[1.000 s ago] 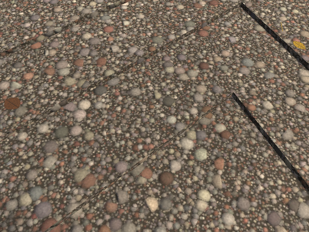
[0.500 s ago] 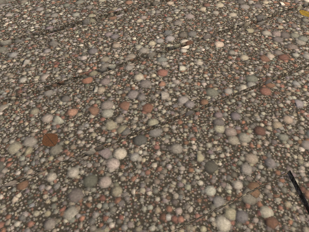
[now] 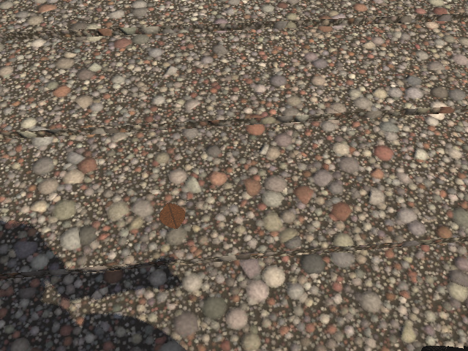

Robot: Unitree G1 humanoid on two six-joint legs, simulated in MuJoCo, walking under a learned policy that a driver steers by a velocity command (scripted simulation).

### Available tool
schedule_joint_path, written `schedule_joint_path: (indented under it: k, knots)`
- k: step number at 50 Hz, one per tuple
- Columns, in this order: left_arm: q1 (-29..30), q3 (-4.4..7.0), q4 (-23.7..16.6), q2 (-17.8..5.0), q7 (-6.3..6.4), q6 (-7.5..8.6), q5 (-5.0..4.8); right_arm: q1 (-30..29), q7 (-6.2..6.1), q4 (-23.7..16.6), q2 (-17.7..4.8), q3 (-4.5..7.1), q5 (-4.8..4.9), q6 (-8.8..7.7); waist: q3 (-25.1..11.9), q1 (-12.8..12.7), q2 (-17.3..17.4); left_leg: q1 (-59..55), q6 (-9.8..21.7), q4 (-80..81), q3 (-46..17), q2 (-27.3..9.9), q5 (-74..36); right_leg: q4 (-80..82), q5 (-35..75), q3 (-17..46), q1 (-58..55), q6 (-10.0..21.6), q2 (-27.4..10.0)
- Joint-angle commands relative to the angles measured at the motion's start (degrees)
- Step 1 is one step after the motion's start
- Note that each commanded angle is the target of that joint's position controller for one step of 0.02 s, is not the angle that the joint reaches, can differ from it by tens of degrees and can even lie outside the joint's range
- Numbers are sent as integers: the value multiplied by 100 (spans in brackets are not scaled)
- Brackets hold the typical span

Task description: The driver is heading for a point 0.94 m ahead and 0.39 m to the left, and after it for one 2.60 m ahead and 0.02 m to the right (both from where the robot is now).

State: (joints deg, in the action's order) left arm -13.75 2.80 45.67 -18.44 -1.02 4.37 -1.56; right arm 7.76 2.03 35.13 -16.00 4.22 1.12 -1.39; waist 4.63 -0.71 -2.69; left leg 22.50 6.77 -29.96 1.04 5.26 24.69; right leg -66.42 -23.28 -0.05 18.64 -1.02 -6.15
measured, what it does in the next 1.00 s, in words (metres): climbs, turning left: right foot, then left foot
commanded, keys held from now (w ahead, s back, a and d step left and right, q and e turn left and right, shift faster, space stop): w+q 0.26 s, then q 0.52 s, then no key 0.22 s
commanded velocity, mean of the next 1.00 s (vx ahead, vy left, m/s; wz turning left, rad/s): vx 0.24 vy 0.00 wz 0.55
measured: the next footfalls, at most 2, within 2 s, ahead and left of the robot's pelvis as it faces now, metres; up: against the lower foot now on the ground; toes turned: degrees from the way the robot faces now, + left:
right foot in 0.30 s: +0.30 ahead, -0.13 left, +0.01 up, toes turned +9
left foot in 0.72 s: +0.33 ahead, +0.17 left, +0.01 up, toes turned +27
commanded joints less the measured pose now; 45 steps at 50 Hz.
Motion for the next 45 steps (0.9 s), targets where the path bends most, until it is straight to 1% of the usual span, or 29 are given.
schedule_joint_path:
  k: [1,2,4,8,9,10,11,13,14,15,16,17,18,19,21,23,25,28,32,34,35,36,37,38,39,40,41,42,45]
  knots:
    - [624,118,-738,-614,14,226,87,555,-78,-167,-731,216,-49,-159,-1103,229,436,-2456,848,1355,-2272,-1594,-1508,218,109,389,1993,37,-178]
    - [507,128,-682,-583,-21,165,88,393,-114,-230,-713,186,-94,-149,-964,72,527,-1937,835,1503,-2158,-1498,-1441,369,207,343,1693,-21,-144]
    - [400,112,-633,-482,-81,78,141,259,-189,-272,-779,182,-91,-141,-822,-103,593,-1205,874,1663,-1945,-1389,-1522,688,500,121,1360,-209,52]
    - [1095,-27,-881,-188,-91,-30,166,420,-316,-168,-1020,233,-32,-69,-591,11,866,-492,626,1611,-1571,-1098,-1338,2276,1110,-14,831,-410,375]
    - [1240,-1,-935,-242,-88,-42,143,485,-327,-132,-1112,268,-20,-61,-615,35,924,-408,553,1557,-1605,-1048,-1302,2496,1257,-12,509,-437,446]
    - [1049,78,-887,-406,-95,-38,104,484,-302,-137,-1107,258,-65,-86,-805,-77,1003,-391,555,1437,-1713,-1161,-1303,2221,1177,-211,115,-407,564]
    - [839,149,-854,-545,-84,-36,53,385,-280,-155,-1068,247,-37,-117,-798,-215,1086,-241,488,1297,-1846,-1227,-1145,2211,1230,-74,-191,-351,471]
    - [59,286,-627,-655,-23,-32,15,136,-255,-181,-849,182,-22,-139,-791,-683,1073,72,264,704,-1892,-1156,-1092,2570,1117,-175,-1140,-251,536]
    - [-661,384,-397,-727,31,-24,68,2,-258,-232,-663,126,-70,-140,-963,-1042,858,372,6,-358,-1663,-807,-1703,2975,988,-187,-2013,-143,588]
    - [-1404,440,-260,-917,52,8,186,10,-272,-337,-220,0,-155,-124,-1412,-1263,-181,1037,-378,-2476,-1229,-177,-307,3536,571,1003,-3046,201,-372]
    - [-621,365,-533,-1227,-4,41,425,906,-289,-544,-59,-23,52,-136,-1148,-210,-1688,2221,-479,-3684,-1244,180,1057,5073,248,4063,-2689,1063,-1569]
    - [209,313,-772,-916,30,78,338,1081,-289,-414,-607,106,183,-85,-712,83,-1316,2288,-524,-4457,-1220,-330,620,5440,-491,4520,-1710,1520,-2046]
    - [634,166,-862,-424,79,47,211,724,-282,-432,-913,196,158,33,-202,90,-656,2135,-580,-4645,-900,-628,236,5449,-424,3531,-966,1514,-1881]
    - [781,112,-816,-263,100,-5,179,594,-297,-433,-907,226,77,144,-41,155,-277,1854,-631,-4615,-800,-783,85,5425,-181,2669,-444,1311,-1511]
    - [908,149,-732,-371,189,-29,246,588,-302,-464,-767,236,26,273,16,229,-539,1480,-737,-4252,-656,-920,-168,5507,850,1303,-77,1047,-1025]
    - [630,216,-604,-527,248,14,287,372,-285,-555,-537,157,2,302,-170,106,-306,1380,-824,-3591,-467,-954,-584,5391,2410,517,-380,1149,-910]
    - [451,279,-518,-672,296,-14,268,116,-248,-631,-383,86,-37,284,-571,-41,-89,1406,-869,-2973,-354,-987,-789,5159,3561,155,-1065,1269,-1029]
    - [504,336,-489,-833,324,-164,167,-182,-148,-708,-310,44,-27,286,-835,-145,-230,994,-884,-1944,-134,-957,-1269,5014,3782,-370,-1395,1202,-1029]
    - [506,412,-437,-1002,225,-275,-1,-335,-8,-788,-556,164,4,376,-758,-157,-503,430,-696,-910,154,-793,-1278,4685,3521,-614,-1511,983,-1120]
    - [641,426,-438,-998,194,-290,-125,7,25,-709,-671,264,-31,398,-869,111,-430,-172,-439,-23,341,-572,-1536,3982,4024,-811,-1582,767,-1034]
    - [499,386,-375,-823,179,-280,-136,534,-26,-532,-884,387,-69,379,-1108,320,-158,-1040,-214,497,354,-327,-2055,3090,4100,-1040,-1317,542,-723]
    - [274,308,-440,-609,157,-255,64,1048,-146,-487,-1454,559,-75,351,-1391,473,810,-2373,180,585,-798,-1085,-4372,1690,2386,-1182,-85,103,-310]
    - [169,120,-749,-169,166,-243,397,823,-237,-694,-1974,565,-214,298,-1703,56,2108,-3266,1463,459,-3170,-2556,-5774,-117,-1659,-875,1832,-345,554]
    - [301,174,-659,-448,132,-236,295,845,-186,-737,-1605,442,-194,182,-2344,373,1315,-3240,1903,547,-3315,-2771,-5980,-931,-1738,237,2011,-418,539]
    - [514,187,-758,-589,127,-241,98,648,-166,-670,-1436,404,-197,117,-2142,330,1152,-2812,1712,802,-3031,-2573,-4467,-865,-1225,357,2201,-337,427]
    - [617,219,-662,-653,178,-270,105,296,-187,-639,-1164,335,-72,99,-1609,196,756,-2311,1179,878,-2457,-2123,-3532,-466,-758,376,2155,-291,193]
    - [729,232,-646,-659,244,-321,174,3,-238,-656,-958,255,-15,143,-1373,113,718,-1829,870,929,-2142,-1874,-3110,-58,-415,370,1986,-307,129]
    - [686,233,-610,-657,253,-384,183,-179,-270,-686,-882,188,-47,171,-1262,-10,847,-1312,772,969,-1850,-1688,-3275,73,-191,264,1565,-333,192]
    - [459,153,-550,-407,242,-411,190,-214,-330,-621,-910,175,-183,163,-1344,-82,917,-930,778,989,-1518,-1501,-3621,905,112,127,919,-397,361]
